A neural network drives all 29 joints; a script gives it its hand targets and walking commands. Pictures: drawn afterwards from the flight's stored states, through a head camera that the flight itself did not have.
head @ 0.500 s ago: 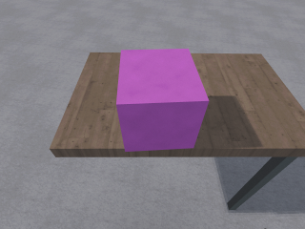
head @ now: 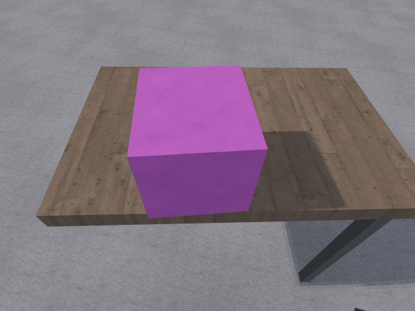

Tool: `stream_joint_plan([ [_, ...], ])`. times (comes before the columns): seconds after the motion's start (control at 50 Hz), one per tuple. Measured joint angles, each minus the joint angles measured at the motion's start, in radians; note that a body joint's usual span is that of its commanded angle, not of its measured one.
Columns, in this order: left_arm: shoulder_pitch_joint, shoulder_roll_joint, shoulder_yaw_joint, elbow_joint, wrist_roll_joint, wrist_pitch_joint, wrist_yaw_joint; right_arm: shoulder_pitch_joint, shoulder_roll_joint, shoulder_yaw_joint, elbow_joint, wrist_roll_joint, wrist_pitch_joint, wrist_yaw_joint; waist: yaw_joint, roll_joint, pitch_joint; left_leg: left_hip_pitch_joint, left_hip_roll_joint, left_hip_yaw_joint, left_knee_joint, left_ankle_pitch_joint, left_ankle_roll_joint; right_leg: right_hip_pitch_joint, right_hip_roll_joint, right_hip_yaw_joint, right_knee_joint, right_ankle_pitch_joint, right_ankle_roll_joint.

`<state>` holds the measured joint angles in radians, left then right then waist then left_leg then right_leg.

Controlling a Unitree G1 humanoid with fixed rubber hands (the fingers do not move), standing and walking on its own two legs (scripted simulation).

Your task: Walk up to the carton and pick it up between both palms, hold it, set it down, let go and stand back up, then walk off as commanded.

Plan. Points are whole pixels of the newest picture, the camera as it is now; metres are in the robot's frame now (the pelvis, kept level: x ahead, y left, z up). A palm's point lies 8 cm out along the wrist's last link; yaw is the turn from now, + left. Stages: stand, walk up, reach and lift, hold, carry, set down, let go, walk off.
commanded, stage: walk up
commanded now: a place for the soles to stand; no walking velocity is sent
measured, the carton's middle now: (195, 140) +0.43 +0.04 +0.10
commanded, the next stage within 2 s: reach and lift in 0.86 s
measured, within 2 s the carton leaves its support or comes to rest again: neither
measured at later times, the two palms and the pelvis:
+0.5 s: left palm out of the picture +0.04 +0.31 -0.10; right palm out of the picture +0.08 -0.31 -0.09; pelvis -0.02 +0.00 +0.00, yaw +0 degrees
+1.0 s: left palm out of the picture +0.07 +0.30 -0.10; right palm out of the picture +0.08 -0.30 -0.09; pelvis -0.03 +0.00 +0.00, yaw +0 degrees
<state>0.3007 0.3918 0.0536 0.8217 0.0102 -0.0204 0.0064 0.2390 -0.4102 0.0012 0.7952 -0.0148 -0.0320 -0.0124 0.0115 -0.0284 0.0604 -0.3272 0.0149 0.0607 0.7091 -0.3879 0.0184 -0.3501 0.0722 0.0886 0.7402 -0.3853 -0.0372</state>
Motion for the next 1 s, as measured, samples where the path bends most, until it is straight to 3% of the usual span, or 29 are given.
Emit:
stream_joint_plan([
  [0.88,-0.001,0.000,-0.014,0.000,0.000,-0.003,0.000,-0.011,0.000,0.000,0.000,0.000,0.000,0.000,0.000,0.001,-0.033,0.000,0.000,0.000,0.001,0.030,0.000,0.002,0.000,0.000,-0.003,0.028,0.000],
  [0.94,-0.038,-0.006,-0.014,-0.054,0.027,0.163,0.011,-0.047,0.022,-0.048,0.085,-0.085,-0.098,0.037,0.000,0.002,-0.013,0.000,0.000,0.000,0.009,0.027,-0.006,0.000,0.000,-0.001,0.008,0.024,0.000],
  [1.0,-0.106,-0.029,-0.014,-0.133,0.041,0.286,0.017,-0.070,0.025,-0.060,0.113,-0.104,-0.156,0.070,0.000,0.012,0.032,0.000,0.000,0.000,0.026,0.023,-0.006,0.000,0.000,-0.001,0.025,0.019,0.000],
])
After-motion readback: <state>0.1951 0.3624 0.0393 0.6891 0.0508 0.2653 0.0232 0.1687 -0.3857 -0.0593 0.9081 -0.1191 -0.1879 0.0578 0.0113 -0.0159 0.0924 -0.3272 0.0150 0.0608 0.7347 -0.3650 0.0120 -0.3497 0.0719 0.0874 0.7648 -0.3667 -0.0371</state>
